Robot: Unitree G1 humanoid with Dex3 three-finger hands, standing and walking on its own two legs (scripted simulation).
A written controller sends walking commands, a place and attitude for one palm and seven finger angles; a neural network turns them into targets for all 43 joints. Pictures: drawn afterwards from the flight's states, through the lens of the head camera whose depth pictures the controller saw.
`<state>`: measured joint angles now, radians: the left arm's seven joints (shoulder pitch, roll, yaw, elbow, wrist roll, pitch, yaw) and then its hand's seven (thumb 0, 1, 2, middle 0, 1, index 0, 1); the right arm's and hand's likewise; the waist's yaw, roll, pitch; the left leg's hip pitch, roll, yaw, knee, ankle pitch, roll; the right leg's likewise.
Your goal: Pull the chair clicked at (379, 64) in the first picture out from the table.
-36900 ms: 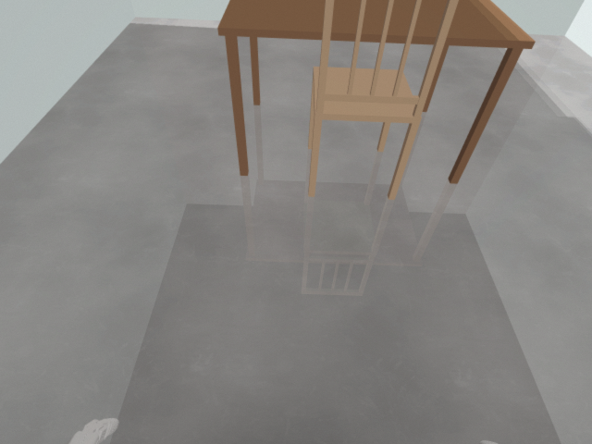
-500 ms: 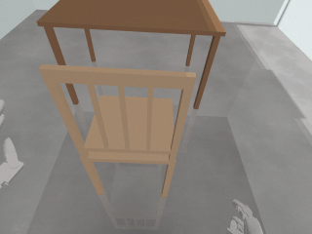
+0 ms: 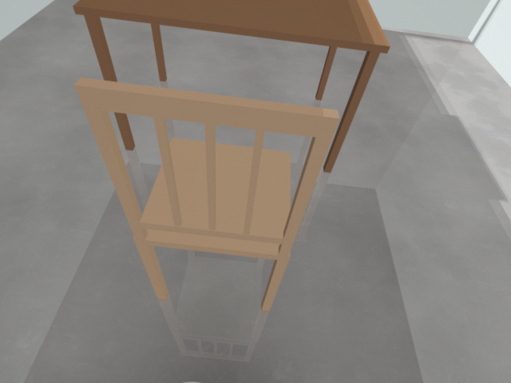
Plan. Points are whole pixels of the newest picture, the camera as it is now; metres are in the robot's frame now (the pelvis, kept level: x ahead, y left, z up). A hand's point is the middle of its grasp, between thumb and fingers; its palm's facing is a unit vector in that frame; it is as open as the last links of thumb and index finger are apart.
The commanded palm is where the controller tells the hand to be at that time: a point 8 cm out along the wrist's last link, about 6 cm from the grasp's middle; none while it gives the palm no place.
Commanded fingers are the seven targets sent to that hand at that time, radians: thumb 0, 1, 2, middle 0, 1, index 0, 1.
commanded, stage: let the arm hang, fingers relaxed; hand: left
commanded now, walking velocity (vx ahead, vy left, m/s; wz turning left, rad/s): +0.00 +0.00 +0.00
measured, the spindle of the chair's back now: (211, 184) +0.50 +0.12 -0.04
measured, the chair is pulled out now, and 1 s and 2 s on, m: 0.67 0.67 0.67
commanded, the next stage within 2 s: look to check the result in 0.74 s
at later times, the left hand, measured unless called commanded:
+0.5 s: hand out of the picture -0.01 +0.15 -0.17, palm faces +0.03 -0.98 -0.19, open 7.3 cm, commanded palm none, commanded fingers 0.00 0.90 0.90 -0.20 -0.30 -0.20 -0.30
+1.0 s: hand out of the picture -0.01 +0.14 -0.17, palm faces +0.05 -0.98 -0.18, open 7.3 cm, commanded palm none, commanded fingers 0.00 0.90 0.90 -0.20 -0.30 -0.20 -0.30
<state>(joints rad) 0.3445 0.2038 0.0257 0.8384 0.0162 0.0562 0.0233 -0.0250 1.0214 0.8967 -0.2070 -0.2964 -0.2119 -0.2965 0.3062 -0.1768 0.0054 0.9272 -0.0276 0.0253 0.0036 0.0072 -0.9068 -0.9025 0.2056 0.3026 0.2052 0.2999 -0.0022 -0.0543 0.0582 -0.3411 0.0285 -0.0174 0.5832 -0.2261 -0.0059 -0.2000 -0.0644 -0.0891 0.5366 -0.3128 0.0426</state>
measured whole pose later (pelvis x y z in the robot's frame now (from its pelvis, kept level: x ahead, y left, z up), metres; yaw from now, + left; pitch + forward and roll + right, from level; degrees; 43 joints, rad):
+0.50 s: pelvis +0.00 -0.02 +0.00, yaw -1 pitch -2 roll +0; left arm 0.36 0.12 -0.01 1.05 0.01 0.01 0.03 0.00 0.91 0.90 -0.20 -0.30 -0.20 -0.30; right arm 0.35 -0.12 -0.01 1.06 -0.02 0.02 -0.01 0.01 -0.92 -0.90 0.20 0.30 0.20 0.30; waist 0.00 0.04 0.02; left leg -0.29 0.04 -0.01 0.51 -0.19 -0.03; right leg -0.18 -0.05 -0.08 0.52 -0.30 0.02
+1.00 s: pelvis +0.00 -0.02 +0.01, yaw +0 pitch -2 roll -1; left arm 0.34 0.12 0.01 1.05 0.01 0.02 0.03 0.00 0.91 0.90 -0.20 -0.30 -0.20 -0.30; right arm 0.33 -0.11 -0.01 1.07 -0.02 0.01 -0.03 0.01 -0.91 -0.90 0.20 0.30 0.20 0.30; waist 0.00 0.02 0.06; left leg -0.28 0.05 -0.02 0.49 -0.19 -0.04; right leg -0.16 -0.04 -0.09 0.49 -0.30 0.01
